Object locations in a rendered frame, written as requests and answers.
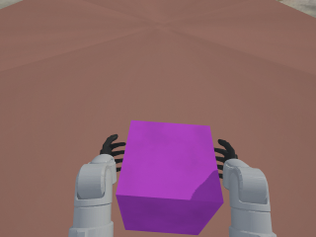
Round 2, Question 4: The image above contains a carton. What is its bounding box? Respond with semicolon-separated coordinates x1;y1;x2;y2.
116;120;224;235

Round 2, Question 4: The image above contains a left robot hand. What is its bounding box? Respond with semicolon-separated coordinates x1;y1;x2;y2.
100;134;126;172

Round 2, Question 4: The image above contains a right robot forearm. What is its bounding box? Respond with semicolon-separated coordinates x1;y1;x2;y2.
222;158;277;237

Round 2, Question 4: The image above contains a left robot forearm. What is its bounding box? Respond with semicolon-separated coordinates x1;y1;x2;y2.
68;154;117;237

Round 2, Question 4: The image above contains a right robot hand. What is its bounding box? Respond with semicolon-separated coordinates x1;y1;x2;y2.
213;139;238;179

